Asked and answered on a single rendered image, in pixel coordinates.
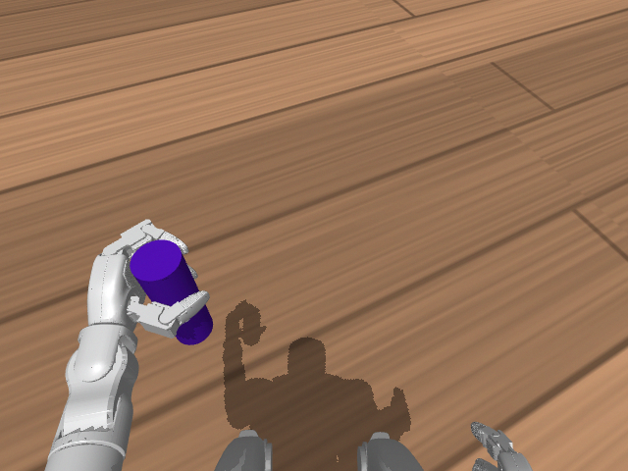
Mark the left robot hand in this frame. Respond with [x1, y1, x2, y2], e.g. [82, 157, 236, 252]
[87, 219, 210, 339]

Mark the can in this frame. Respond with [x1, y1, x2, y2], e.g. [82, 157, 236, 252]
[130, 239, 213, 345]

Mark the right robot hand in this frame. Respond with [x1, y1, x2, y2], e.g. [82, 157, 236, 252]
[471, 422, 533, 471]

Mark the left robot arm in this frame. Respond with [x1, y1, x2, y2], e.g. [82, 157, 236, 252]
[44, 323, 139, 471]

